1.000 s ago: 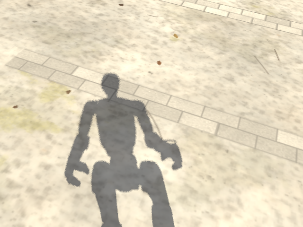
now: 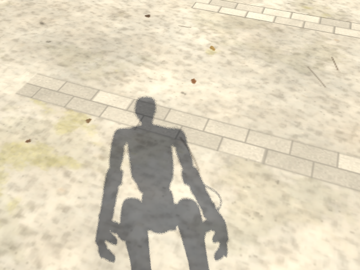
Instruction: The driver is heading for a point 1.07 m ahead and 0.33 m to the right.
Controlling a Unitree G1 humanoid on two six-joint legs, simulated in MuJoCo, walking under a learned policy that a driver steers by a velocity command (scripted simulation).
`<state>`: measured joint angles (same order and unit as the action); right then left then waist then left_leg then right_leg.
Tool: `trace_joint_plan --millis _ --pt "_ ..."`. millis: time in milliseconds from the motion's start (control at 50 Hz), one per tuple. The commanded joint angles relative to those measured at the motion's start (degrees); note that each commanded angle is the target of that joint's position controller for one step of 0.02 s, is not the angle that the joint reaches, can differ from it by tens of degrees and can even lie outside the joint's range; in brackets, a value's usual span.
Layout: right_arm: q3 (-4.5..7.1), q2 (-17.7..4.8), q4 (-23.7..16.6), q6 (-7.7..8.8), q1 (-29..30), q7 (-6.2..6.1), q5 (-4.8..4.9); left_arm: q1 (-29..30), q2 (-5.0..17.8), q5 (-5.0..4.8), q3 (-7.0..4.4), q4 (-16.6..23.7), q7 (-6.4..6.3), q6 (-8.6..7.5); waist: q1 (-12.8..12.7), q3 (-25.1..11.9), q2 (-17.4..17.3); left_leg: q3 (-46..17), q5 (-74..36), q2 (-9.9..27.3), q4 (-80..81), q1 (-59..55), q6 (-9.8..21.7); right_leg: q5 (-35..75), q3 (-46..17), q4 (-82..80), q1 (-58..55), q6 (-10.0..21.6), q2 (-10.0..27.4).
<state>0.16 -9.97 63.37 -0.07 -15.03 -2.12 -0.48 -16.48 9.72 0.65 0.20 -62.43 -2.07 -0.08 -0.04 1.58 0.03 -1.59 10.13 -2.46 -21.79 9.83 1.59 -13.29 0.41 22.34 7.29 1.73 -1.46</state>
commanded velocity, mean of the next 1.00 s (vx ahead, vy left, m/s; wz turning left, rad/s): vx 0.00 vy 0.00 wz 0.00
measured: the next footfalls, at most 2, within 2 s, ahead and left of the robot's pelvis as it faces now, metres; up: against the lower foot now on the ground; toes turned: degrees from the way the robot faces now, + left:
left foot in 1.48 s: +0.13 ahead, +0.11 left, +0.00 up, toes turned +3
right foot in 1.96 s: +0.45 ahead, -0.03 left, +0.00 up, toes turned -16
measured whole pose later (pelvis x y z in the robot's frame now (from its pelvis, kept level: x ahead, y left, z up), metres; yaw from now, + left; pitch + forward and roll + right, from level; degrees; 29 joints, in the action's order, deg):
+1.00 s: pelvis +0.01 -0.01 +0.00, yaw +0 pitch -1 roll +0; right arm -0.6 -7.0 67.8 0.2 -17.6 -2.7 -0.4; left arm -19.3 6.6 0.6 0.7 -66.2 -2.7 -0.8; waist 0.0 1.4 -0.1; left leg -1.8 11.7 -1.5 -22.7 9.9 0.6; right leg -14.3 0.3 22.6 7.1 2.5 -2.3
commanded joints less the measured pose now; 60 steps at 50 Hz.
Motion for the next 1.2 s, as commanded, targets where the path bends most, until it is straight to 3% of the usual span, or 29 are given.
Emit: trace_joint_plan --millis 20,420,1160,1200 --pt "0.58 -4.7 0.1 0.32 -2.6 -0.23 0.02 -3.0 4.6 0.01 -0.61 0.1 -0.25 -0.37 0.1 2.3 0.1 -6.0 -3.5 6.2 3.6 0.0 1.6 3.2 -6.0 -4.7 3.6 1.6 6.1" --pt "-0.11 -2.2 3.5 0.32 -4.7 -0.54 0.02 -5.6 2.1 0.01 -0.12 -3.0 -0.6 -0.53 0.0 3.0 0.1 -5.5 -3.6 6.2 3.0 0.6 1.3 3.4 -6.0 -4.5 3.9 1.7 6.0" --pt "-0.35 -0.6 4.4 0.4 -7.3 -0.75 0.07 -8.1 0.5 -0.04 -0.07 -3.6 -0.75 -1.04 0.1 3.6 0.1 -4.8 -5.1 6.5 2.0 0.5 0.7 6.1 -6.1 -4.6 3.1 2.0 6.0" --pt "-0.3 -0.5 4.3 0.29 -7.5 -0.68 -0.14 -8.8 1.2 0.06 -0.37 -3.7 -0.69 -0.87 -0.2 3.0 0.9 -3.8 2.9 4.8 1.3 1.0 0.9 -5.0 -6.7 -6.2 3.1 2.5 5.3"
Velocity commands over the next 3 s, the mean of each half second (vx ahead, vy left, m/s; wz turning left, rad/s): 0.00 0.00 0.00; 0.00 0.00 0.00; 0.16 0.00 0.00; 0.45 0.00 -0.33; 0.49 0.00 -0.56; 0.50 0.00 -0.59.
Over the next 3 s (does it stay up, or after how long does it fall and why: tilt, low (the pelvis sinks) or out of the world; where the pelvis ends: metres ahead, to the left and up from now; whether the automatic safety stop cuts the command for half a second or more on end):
stays up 0.83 -0.17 -0.01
